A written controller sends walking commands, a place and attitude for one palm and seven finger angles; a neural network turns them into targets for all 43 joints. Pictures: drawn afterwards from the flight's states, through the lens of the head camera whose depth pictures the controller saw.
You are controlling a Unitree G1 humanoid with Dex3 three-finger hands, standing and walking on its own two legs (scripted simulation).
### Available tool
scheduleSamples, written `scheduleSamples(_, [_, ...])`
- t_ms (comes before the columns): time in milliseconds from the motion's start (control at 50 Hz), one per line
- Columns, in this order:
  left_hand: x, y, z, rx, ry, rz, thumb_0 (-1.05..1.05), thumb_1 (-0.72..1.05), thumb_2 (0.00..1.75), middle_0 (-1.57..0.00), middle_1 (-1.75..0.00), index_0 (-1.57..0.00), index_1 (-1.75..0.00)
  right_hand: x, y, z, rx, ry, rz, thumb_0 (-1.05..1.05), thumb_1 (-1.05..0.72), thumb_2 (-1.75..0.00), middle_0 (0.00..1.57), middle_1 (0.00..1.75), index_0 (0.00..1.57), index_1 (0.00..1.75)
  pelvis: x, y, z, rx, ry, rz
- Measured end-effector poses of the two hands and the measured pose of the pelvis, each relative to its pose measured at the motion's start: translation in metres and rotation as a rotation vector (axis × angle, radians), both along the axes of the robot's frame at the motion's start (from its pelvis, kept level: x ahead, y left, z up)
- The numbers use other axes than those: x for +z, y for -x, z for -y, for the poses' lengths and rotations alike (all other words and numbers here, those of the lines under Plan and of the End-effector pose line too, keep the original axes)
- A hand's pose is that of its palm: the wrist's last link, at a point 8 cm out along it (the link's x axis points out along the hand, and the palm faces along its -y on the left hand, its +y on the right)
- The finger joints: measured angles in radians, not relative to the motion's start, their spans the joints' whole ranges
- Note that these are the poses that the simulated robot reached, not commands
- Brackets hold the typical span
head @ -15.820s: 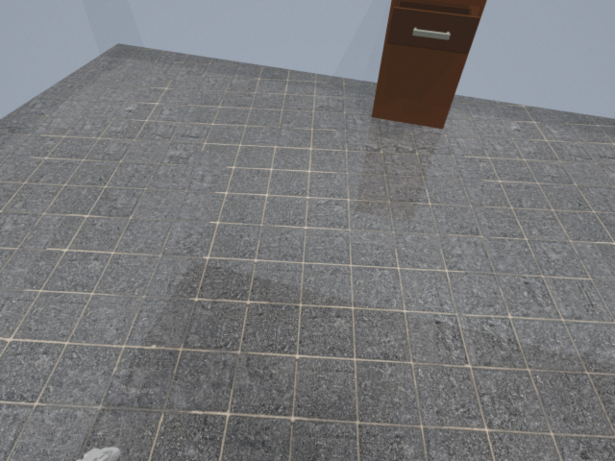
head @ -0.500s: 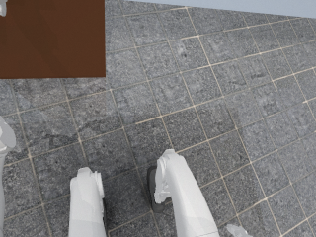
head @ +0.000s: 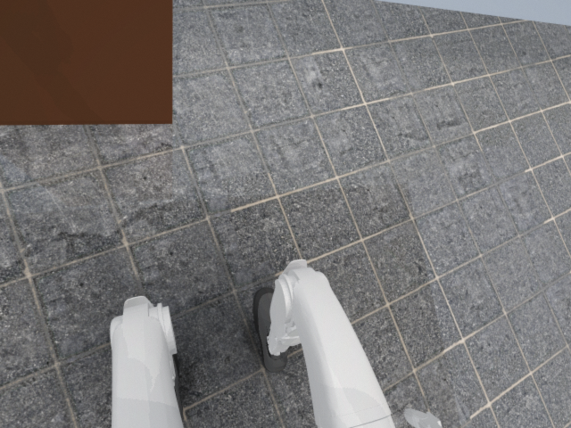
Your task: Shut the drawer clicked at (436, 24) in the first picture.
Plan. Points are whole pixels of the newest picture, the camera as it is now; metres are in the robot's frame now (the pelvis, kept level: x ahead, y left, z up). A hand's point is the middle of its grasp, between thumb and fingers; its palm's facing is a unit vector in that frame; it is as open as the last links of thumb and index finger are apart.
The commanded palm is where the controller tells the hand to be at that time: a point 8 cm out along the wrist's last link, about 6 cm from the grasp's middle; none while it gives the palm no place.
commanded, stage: pull the fist back off the drawer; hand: left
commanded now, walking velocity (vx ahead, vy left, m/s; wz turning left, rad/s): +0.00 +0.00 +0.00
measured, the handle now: out of the picture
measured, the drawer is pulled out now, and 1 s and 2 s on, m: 0.00 0.00 0.00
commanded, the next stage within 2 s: draw the hand back to the body in 0.50 s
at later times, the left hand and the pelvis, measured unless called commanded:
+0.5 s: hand out of the picture +0.60 +0.22 +0.06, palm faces +0.00 -1.00 -0.05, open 3.2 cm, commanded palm +0.59 +0.23 +0.07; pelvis +0.03 +0.00 +0.03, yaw +0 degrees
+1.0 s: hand out of the picture +0.47 +0.23 +0.18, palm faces +0.03 -1.00 -0.07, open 3.3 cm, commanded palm +0.44 +0.27 +0.19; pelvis +0.08 +0.00 +0.14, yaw +4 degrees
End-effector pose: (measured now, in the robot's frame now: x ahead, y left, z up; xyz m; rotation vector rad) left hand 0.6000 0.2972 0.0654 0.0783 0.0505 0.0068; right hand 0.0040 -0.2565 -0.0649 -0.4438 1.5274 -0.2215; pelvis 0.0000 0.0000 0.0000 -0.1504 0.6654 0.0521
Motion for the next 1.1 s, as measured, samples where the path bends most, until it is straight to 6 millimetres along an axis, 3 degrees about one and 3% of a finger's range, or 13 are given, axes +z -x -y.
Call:
scheduleSamples(160, [-0.001, 0.002, 0.004, 0.001, 0.003, -0.006, -0.01, 0.67, 0.93, -1.39, -1.6, -1.4, -1.59, 0.003, 0.007, -0.007, -0.017, -0.026, -0.02, 0.0, -0.91, -0.9, 0.21, 0.3, 0.2, 0.3, 0.004, -0.001, -0.002, 0.0, 0.0, 0.003])
scheduleSamples(300, [-0.002, 0.006, 0.013, 0.002, 0.018, -0.011, 0.0, 0.78, 0.93, -1.39, -1.6, -1.4, -1.59, 0.006, 0.0, -0.011, -0.033, -0.059, -0.013, 0.0, -0.9, -0.9, 0.21, 0.3, 0.2, 0.3, 0.014, -0.008, -0.002, -0.008, -0.008, 0.008])
scheduleSamples(460, [-0.005, 0.015, 0.021, -0.006, 0.026, -0.012, 0.01, 0.87, 0.91, -1.39, -1.6, -1.4, -1.59, 0.01, -0.029, -0.009, -0.043, -0.088, 0.038, 0.01, -0.91, -0.9, 0.21, 0.3, 0.2, 0.3, 0.027, -0.023, -0.002, -0.024, -0.021, 0.013])
scheduleSamples(660, [0.001, 0.024, 0.014, 0.005, 0.018, 0.016, 0.02, 0.89, 0.9, -1.39, -1.6, -1.4, -1.59, 0.01, -0.079, 0.002, -0.001, -0.097, 0.103, 0.01, -0.91, -0.9, 0.21, 0.3, 0.2, 0.3, 0.036, -0.041, 0.001, -0.022, -0.033, 0.014])
scheduleSamples(720, [0.014, 0.038, 0.014, -0.016, -0.012, 0.039, 0.02, 0.9, 0.9, -1.39, -1.6, -1.4, -1.59, 0.015, -0.096, 0.002, -0.014, -0.116, 0.136, 0.01, -0.91, -0.9, 0.21, 0.3, 0.2, 0.3, 0.046, -0.046, 0.001, -0.023, -0.037, 0.023])
scheduleSamples(800, [0.038, 0.076, 0.017, -0.05, -0.019, 0.007, 0.02, 0.9, 0.9, -1.39, -1.6, -1.4, -1.59, 0.035, -0.126, -0.004, -0.01, -0.168, 0.207, 0.01, -0.91, -0.9, 0.21, 0.3, 0.2, 0.3, 0.074, -0.054, 0.001, -0.021, -0.051, 0.063])
scheduleSamples(940, [0.093, 0.138, 0.011, 0.022, 0.01, -0.018, 0.02, 0.9, 0.9, -1.39, -1.6, -1.4, -1.59, 0.087, -0.193, -0.013, 0.093, -0.199, 0.405, 0.01, -0.91, -0.9, 0.21, 0.3, 0.2, 0.3, 0.124, -0.071, 0.004, 0.012, -0.072, 0.157])
scheduleSamples(1020, [0.124, 0.161, 0.011, 0.027, 0.014, 0.006, 0.02, 0.9, 0.9, -1.4, -1.6, -1.4, -1.59, 0.117, -0.227, -0.015, 0.145, -0.194, 0.517, 0.01, -0.91, -0.9, 0.21, 0.3, 0.2, 0.3, 0.144, -0.08, 0.004, 0.029, -0.084, 0.224])
scheduleSamples(1100, [0.144, 0.178, 0.014, 0.008, 0.022, -0.006, 0.02, 0.9, 0.9, -1.4, -1.6, -1.4, -1.6, 0.145, -0.252, -0.016, 0.171, -0.191, 0.608, 0.01, -0.91, -0.9, 0.21, 0.3, 0.2, 0.3, 0.161, -0.088, 0.003, 0.037, -0.096, 0.287])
